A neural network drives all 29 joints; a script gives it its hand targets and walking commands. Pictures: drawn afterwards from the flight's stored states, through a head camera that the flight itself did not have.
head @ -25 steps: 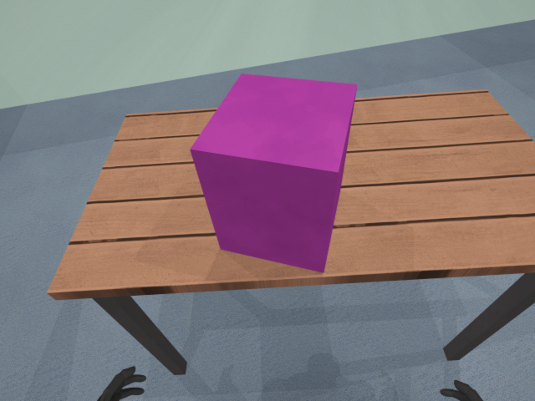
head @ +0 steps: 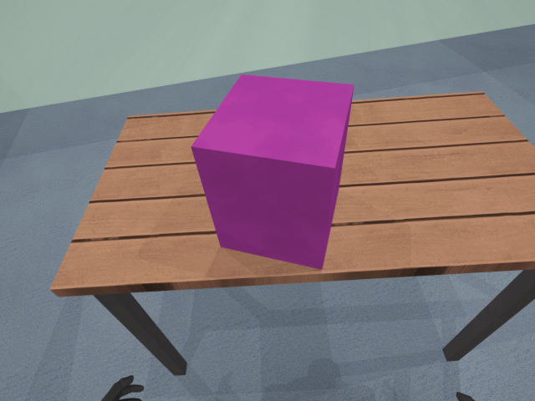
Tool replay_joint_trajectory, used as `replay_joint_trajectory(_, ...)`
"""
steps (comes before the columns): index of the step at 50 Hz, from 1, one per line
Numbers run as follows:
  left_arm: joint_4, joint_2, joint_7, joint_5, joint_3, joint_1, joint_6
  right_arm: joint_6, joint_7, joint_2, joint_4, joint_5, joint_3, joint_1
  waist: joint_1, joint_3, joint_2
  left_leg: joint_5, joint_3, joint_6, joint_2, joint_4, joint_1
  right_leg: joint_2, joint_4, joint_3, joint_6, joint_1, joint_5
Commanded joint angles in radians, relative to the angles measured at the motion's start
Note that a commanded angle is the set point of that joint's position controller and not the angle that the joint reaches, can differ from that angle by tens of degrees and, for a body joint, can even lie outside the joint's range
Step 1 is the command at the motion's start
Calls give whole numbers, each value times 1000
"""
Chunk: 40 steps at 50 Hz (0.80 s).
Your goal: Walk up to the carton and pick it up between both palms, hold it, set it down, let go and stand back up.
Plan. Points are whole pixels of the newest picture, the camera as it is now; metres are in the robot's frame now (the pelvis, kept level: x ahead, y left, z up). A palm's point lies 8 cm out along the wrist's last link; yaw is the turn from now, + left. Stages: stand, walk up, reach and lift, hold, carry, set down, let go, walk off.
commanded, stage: stand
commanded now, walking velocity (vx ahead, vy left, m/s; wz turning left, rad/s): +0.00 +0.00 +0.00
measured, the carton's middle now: (281, 172) +0.48 +0.02 +0.07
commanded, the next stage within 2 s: none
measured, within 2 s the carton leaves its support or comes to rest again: neither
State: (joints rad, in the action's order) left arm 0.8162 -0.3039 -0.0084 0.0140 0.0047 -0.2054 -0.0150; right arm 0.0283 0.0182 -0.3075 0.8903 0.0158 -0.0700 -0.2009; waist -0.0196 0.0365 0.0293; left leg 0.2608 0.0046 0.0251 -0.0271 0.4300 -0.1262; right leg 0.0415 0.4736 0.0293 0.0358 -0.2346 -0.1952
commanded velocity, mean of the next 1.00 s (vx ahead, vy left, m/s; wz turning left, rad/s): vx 0.00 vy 0.00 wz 0.00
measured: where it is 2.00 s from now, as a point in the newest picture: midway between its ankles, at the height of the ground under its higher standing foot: outside the picture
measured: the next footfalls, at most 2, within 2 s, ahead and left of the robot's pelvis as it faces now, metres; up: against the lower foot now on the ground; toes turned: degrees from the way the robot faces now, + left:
none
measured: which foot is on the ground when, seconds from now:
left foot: down 0.00-1.00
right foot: down 0.00-1.00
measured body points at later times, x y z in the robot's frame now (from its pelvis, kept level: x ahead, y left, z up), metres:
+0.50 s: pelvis +0.00 +0.00 +0.00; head -0.01 -0.01 +0.45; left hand +0.10 +0.28 -0.10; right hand +0.10 -0.28 -0.13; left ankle -0.01 +0.15 -0.74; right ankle +0.04 -0.14 -0.74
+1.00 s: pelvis +0.00 +0.00 +0.00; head -0.01 -0.01 +0.45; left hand +0.10 +0.28 -0.11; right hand +0.09 -0.28 -0.13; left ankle -0.01 +0.15 -0.74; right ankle +0.04 -0.14 -0.74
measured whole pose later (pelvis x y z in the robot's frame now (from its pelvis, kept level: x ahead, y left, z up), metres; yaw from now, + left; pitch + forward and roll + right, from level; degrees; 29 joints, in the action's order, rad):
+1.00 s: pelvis +0.00 +0.00 +0.00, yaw +0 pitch -3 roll +1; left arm 0.88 -0.30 -0.01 0.01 0.00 -0.18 -0.02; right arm 0.03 0.02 -0.31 0.92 0.02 -0.07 -0.20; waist -0.02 0.04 0.02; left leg 0.25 0.00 0.03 -0.03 0.43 -0.13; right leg 0.04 0.46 0.03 0.04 -0.23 -0.18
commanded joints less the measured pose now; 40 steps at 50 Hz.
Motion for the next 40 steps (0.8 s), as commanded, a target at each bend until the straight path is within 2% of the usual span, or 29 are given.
replay_joint_trajectory(1, 7, -257, 13, -4, 68, 54, -32, 6, -9, -243, -31, -45, -29, 36, 16, -59, -75, -86, 74, -61, -81, -103, -49, 72, -95, 47, -71, 91, 109)
replay_joint_trajectory(40, 58, -255, 13, -6, 65, 76, -30, 6, -13, -245, -5, -41, -27, 45, 15, -53, -70, -96, 81, -60, -89, -114, -45, 77, -112, 49, -65, 98, 108)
